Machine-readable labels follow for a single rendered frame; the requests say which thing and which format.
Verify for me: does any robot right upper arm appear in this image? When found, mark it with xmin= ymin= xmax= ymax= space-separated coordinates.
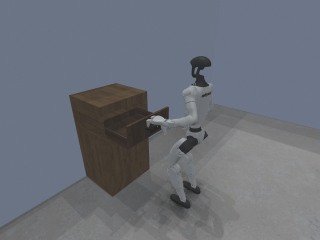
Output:
xmin=207 ymin=83 xmax=214 ymax=113

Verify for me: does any left robot forearm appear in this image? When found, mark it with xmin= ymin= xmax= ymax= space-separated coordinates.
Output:
xmin=162 ymin=115 xmax=193 ymax=129

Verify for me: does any cabinet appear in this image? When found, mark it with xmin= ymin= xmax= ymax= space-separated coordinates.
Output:
xmin=69 ymin=83 xmax=150 ymax=197

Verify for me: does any robot left upper arm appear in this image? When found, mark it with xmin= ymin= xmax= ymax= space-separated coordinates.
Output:
xmin=182 ymin=86 xmax=198 ymax=126

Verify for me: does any robot left shin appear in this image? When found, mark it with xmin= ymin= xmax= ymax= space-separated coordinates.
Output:
xmin=167 ymin=167 xmax=186 ymax=202

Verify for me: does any robot left hand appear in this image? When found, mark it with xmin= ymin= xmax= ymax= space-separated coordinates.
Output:
xmin=146 ymin=115 xmax=167 ymax=135

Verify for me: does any drawer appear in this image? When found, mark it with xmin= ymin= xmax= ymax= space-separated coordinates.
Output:
xmin=104 ymin=106 xmax=169 ymax=149

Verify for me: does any robot head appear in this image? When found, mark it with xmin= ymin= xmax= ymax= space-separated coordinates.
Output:
xmin=190 ymin=56 xmax=211 ymax=88

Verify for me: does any handle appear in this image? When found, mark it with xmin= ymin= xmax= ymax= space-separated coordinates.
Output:
xmin=146 ymin=125 xmax=161 ymax=133

